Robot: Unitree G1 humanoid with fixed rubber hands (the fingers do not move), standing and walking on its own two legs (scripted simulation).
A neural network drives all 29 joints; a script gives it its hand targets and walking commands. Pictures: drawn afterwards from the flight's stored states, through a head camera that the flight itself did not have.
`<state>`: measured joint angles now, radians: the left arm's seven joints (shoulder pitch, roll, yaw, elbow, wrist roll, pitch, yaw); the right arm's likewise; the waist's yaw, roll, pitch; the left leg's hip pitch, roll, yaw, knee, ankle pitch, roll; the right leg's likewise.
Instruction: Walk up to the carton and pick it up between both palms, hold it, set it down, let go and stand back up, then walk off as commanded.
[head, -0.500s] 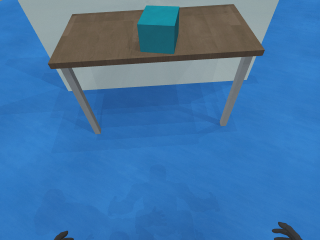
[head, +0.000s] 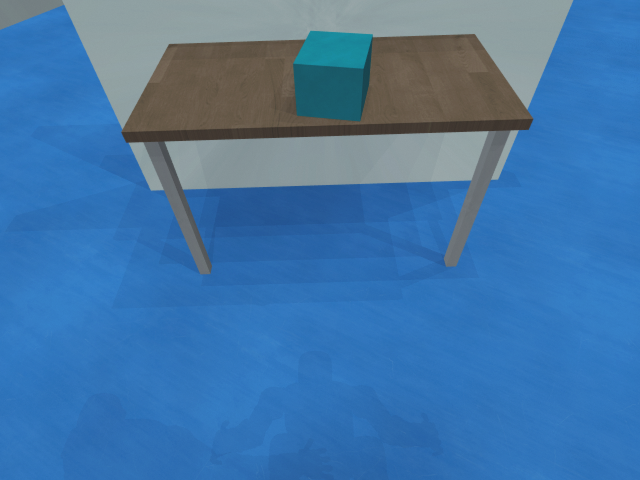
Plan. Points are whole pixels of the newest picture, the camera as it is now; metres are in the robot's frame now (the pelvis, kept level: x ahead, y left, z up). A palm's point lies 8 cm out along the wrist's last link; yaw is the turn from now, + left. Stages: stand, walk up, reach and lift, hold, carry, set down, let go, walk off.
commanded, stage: stand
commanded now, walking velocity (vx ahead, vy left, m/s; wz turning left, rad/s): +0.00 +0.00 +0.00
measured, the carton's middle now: (334, 75) +1.08 +0.00 -0.03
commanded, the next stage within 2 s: none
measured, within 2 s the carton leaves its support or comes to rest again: neither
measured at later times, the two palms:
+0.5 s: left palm out of the picture +0.09 +0.30 -0.12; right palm out of the picture +0.10 -0.32 -0.11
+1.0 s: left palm out of the picture +0.09 +0.30 -0.12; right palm out of the picture +0.11 -0.31 -0.11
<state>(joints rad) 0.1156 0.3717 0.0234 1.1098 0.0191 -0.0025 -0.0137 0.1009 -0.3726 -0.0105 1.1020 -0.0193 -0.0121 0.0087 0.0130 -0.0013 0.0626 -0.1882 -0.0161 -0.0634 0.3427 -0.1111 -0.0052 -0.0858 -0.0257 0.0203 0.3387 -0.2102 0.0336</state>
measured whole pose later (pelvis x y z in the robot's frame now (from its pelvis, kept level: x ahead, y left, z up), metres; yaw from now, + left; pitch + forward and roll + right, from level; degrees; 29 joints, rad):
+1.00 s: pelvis +0.02 +0.00 +0.00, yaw +0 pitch -1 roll +0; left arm 0.09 0.37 0.03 1.11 0.01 0.00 0.00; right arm 0.09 -0.37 0.00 1.10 -0.01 -0.01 0.00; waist 0.01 0.00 0.06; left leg -0.18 -0.01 -0.07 0.36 -0.15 -0.01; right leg -0.06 -0.03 0.01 0.32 -0.24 0.03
